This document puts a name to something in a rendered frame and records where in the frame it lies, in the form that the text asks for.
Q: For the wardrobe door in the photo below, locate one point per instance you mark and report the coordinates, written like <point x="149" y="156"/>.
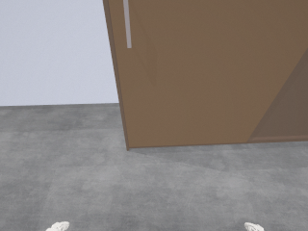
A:
<point x="287" y="115"/>
<point x="204" y="71"/>

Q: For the left robot hand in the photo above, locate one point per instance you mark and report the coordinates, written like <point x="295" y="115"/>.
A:
<point x="59" y="226"/>

